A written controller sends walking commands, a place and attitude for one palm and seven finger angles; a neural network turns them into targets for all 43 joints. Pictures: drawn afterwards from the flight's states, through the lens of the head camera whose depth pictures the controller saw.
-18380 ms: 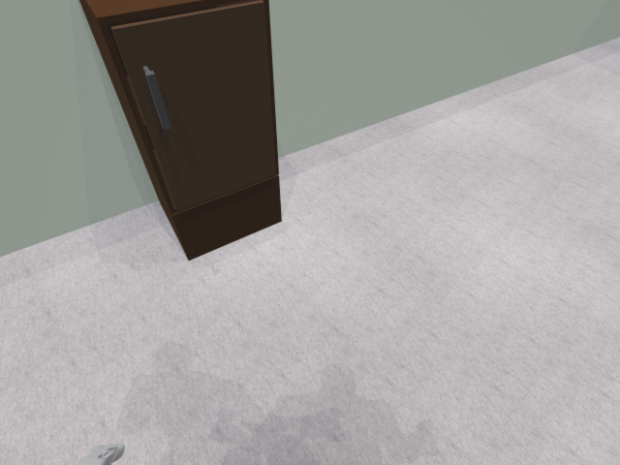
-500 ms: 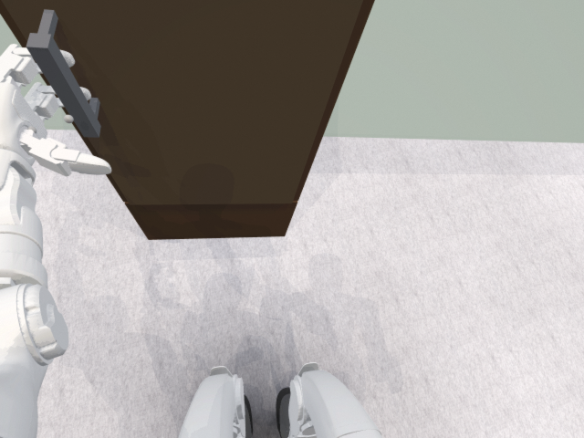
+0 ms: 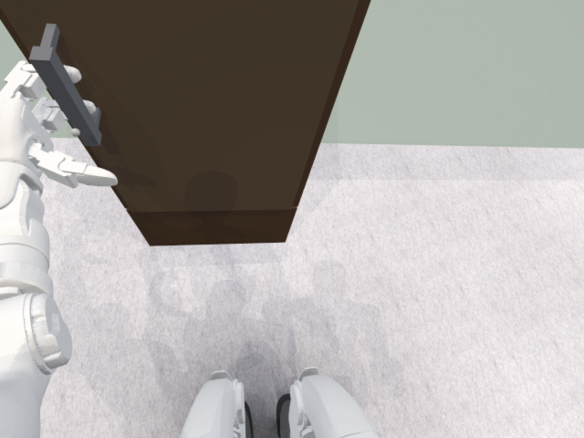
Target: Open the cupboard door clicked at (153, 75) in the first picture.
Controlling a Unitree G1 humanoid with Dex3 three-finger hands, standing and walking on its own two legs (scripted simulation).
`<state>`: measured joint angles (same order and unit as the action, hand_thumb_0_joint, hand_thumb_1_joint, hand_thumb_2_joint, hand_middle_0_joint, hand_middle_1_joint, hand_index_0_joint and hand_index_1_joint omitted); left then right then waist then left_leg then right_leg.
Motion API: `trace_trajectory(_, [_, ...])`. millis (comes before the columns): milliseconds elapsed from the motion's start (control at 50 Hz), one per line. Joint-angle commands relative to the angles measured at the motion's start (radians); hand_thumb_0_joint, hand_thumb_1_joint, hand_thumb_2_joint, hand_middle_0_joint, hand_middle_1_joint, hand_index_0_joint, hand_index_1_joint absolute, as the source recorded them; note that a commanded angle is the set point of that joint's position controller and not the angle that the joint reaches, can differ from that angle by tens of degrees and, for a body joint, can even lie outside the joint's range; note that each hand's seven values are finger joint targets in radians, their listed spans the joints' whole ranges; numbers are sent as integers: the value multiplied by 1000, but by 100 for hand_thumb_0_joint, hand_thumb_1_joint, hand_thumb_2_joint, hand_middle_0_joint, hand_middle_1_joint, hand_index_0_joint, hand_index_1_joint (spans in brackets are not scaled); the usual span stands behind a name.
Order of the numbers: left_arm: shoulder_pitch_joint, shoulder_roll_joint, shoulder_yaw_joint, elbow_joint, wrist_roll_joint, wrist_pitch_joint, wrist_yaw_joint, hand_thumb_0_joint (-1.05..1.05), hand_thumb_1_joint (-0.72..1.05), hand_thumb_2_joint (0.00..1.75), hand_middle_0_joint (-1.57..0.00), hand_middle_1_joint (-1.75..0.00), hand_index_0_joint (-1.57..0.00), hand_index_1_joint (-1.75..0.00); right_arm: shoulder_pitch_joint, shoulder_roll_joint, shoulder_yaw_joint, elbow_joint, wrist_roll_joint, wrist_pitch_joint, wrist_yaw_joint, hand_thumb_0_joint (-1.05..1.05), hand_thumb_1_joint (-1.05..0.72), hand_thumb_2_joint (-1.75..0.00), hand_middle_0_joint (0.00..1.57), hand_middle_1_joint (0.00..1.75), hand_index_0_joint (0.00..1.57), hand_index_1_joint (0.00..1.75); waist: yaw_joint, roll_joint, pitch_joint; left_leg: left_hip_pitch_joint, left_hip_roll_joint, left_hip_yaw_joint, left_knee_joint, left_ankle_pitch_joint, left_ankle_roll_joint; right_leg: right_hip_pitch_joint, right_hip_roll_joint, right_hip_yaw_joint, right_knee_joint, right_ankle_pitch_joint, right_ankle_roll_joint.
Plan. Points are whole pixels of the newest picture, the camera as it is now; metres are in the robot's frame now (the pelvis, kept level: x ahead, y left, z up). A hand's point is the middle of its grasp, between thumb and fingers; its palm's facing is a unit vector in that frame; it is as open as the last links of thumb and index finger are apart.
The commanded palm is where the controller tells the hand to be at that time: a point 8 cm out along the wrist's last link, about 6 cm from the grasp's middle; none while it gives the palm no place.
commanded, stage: slide the fingers in behind the handle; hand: left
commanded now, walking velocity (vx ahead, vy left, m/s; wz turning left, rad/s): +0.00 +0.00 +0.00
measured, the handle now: (74, 91) +0.56 +0.26 +0.05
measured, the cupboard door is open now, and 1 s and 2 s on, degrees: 0 1 41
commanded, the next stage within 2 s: close the thumb around the handle in 0.06 s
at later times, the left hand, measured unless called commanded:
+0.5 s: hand (69, 132) +0.50 +0.25 +0.05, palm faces +0.04 -1.00 -0.01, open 10.7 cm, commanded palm +0.48 +0.27 +0.05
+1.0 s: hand (78, 133) +0.49 +0.24 +0.05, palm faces +0.05 -1.00 -0.01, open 6.6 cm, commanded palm +0.47 +0.27 +0.05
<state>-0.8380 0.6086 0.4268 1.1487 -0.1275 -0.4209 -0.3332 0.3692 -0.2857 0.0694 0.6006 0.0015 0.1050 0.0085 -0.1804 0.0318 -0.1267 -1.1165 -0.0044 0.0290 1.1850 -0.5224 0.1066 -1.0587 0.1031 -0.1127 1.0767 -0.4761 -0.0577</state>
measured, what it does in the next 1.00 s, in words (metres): stands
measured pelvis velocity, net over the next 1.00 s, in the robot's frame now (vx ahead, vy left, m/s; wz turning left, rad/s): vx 0.00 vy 0.01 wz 0.00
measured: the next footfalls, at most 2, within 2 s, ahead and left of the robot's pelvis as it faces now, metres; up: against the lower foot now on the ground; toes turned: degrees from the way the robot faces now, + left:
none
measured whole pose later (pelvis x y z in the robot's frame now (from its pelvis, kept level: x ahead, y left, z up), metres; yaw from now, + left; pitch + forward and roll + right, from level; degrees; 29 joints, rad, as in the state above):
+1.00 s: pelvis +0.00 +0.01 +0.00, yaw +0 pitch +25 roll -6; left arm -0.83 0.57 0.41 1.15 -0.13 -0.44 -0.30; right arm 0.37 -0.28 0.07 0.61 0.00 0.11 0.01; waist -0.18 0.04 -0.13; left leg -1.11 -0.01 0.03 1.18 -0.52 0.11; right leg -1.05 0.10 -0.11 1.07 -0.47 -0.05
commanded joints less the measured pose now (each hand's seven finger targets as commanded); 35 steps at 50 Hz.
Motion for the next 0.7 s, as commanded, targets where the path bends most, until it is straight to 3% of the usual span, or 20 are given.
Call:
trace_trajectory(0, [-424, 263, 25, -185, -21, -70, -11, 0, -50, 30, -30, -120, -30, -120, 168, -204, -73, -30, 3, -12, -18, 0, -90, -90, 20, 30, 20, 30, -15, 162, -458, 471, 45, -170, -124, 464, -86, 99, -20, 87, -91, 258, 20])
trace_trajectory(80, [-438, 244, 5, -179, -15, -71, -9, 0, -50, 30, -30, -120, -30, -120, 168, -202, -73, -25, 1, -17, -16, 0, -90, -90, 20, 30, 20, 30, -18, 188, -485, 505, 47, -180, -120, 488, -95, 73, -20, 82, -86, 255, 20])
trace_trajectory(120, [-408, 289, 46, -188, -17, -76, -10, 0, -50, 30, -30, -120, -30, -120, 173, -209, -77, -30, -2, -19, -18, 0, -90, -90, 20, 30, 20, 30, 2, 186, -528, 511, 47, -177, -112, 530, -98, 99, -21, 84, -77, 282, 19])
trace_trajectory(140, [-405, 280, 36, -170, -18, -71, -12, 0, -50, 30, -30, -120, -30, -120, 169, -207, -75, -30, 0, -19, -18, 0, -90, -90, 20, 30, 20, 30, -7, 167, -517, 488, 45, -171, -110, 507, -92, 108, -20, 88, -81, 282, 21])
trace_trajectory(180, [-428, 289, 40, -169, -18, -67, -15, 0, -39, 35, -31, -121, -31, -121, 169, -205, -73, -28, 1, -21, -20, 0, -90, -90, 20, 30, 20, 30, -15, 143, -501, 449, 42, -163, -105, 472, -81, 128, -22, 93, -83, 282, 24])
trace_trajectory(200, [-439, 287, 34, -172, -19, -69, -19, 0, -33, 37, -31, -122, -31, -122, 169, -204, -69, -30, 2, -22, -20, 0, -90, -90, 20, 30, 20, 30, -12, 164, -501, 455, 41, -165, -106, 486, -84, 121, -20, 92, -78, 287, 20])
trace_trajectory(240, [-408, 330, 69, -188, -17, -69, -23, 0, -22, 42, -32, -123, -32, -123, 167, -209, -74, -35, 1, -24, -21, 0, -90, -90, 20, 30, 20, 30, 11, 188, -534, 465, 41, -163, -106, 505, -88, 141, -22, 93, -74, 298, 19])
trace_trajectory(280, [-397, 312, 54, -203, -17, -72, -26, 0, -11, 47, -33, -124, -33, -124, 164, -206, -72, -37, 2, -21, -19, 0, -90, -90, 20, 30, 20, 30, 13, 205, -540, 501, 45, -171, -110, 529, -97, 121, -21, 87, -75, 293, 17])
trace_trajectory(360, [-446, 249, 6, -201, -26, -69, -28, 0, 12, 56, -34, -127, -34, -127, 168, -207, -73, -26, 3, -17, -18, 0, -90, -90, 20, 30, 20, 30, -19, 196, -506, 542, 56, -196, -117, 517, -105, 51, -17, 74, -81, 250, 21])
trace_trajectory(380, [-432, 244, 3, -183, -25, -63, -28, 0, 17, 59, -35, -127, -35, -127, 166, -207, -74, -24, 4, -17, -18, 0, -90, -90, 20, 30, 20, 30, -16, 205, -488, 533, 55, -193, -121, 494, -104, 42, -18, 74, -88, 235, 20])
trace_trajectory(420, [-460, 274, 28, -213, -26, -71, -22, 0, 28, 64, -36, -128, -36, -128, 175, -213, -76, -20, 0, -19, -20, 0, -90, -90, 20, 30, 20, 30, -8, 221, -534, 576, 59, -210, -121, 549, -115, 35, -19, 70, -77, 245, 18])
trace_trajectory(440, [-459, 241, 1, -228, -26, -74, -24, 0, 34, 66, -36, -129, -36, -129, 175, -207, -77, -18, 1, -19, -18, 0, -90, -90, 20, 30, 20, 30, -11, 240, -552, 611, 62, -217, -119, 588, -122, 22, -18, 67, -75, 254, 18])
trace_trajectory(460, [-425, 251, 21, -230, -28, -75, -20, 0, 40, 68, -36, -130, -36, -130, 179, -209, -81, -15, -1, -18, -17, 0, -90, -90, 20, 30, 20, 30, 1, 236, -557, 631, 66, -223, -123, 613, -129, 21, -18, 63, -79, 255, 17])
trace_trajectory(500, [-410, 200, -12, -202, -32, -72, -21, 0, 51, 73, -37, -131, -37, -131, 180, -204, -80, -15, 0, -16, -14, 0, -90, -90, 20, 30, 20, 30, -13, 208, -526, 623, 66, -222, -122, 618, -125, 6, -16, 61, -83, 253, 18])
trace_trajectory(540, [-426, 206, -13, -175, -29, -61, -16, 0, 62, 78, -38, -132, -38, -132, 174, -206, -76, -14, 0, -12, -15, 0, -90, -90, 20, 30, 20, 30, -23, 168, -486, 557, 60, -210, -126, 536, -114, 25, -17, 64, -88, 239, 22])
trace_trajectory(560, [-429, 242, 9, -167, -22, -59, -11, 0, 68, 80, -38, -133, -38, -133, 175, -211, -77, -14, 1, -12, -17, 0, -90, -90, 20, 30, 20, 30, -15, 164, -470, 533, 57, -209, -133, 502, -112, 38, -18, 66, -88, 228, 19])
trace_trajectory(580, [-431, 241, 7, -173, -20, -59, -7, 0, 73, 83, -39, -133, -39, -133, 173, -208, -75, -19, 1, -13, -17, 0, -90, -90, 20, 30, 20, 30, -14, 169, -474, 522, 52, -200, -135, 487, -107, 52, -19, 68, -90, 228, 19])
trace_trajectory(620, [-441, 252, 16, -206, -14, -74, 0, 0, 84, 88, -40, -134, -40, -134, 176, -208, -77, -19, -2, -15, -17, 0, -90, -90, 20, 30, 20, 30, -2, 211, -516, 577, 58, -212, -133, 545, -121, 32, -20, 65, -80, 237, 16])
trace_trajectory(680, [-383, 198, -7, -221, -21, -83, 0, 0, 90, 90, -40, -135, -40, -135, 177, -200, -82, -22, -4, -13, -9, 0, -90, -90, 20, 30, 20, 30, 4, 213, -544, 633, 66, -223, -129, 631, -133, 25, -18, 61, -84, 257, 19])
